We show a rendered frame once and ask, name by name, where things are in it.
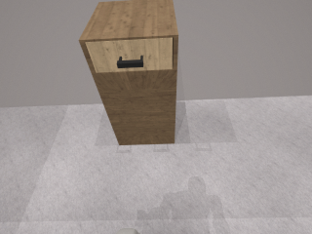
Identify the drawer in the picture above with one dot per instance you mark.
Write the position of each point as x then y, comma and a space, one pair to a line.
157, 54

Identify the cabinet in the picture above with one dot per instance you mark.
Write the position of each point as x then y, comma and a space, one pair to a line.
140, 105

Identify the handle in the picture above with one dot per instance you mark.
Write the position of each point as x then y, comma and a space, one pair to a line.
130, 63

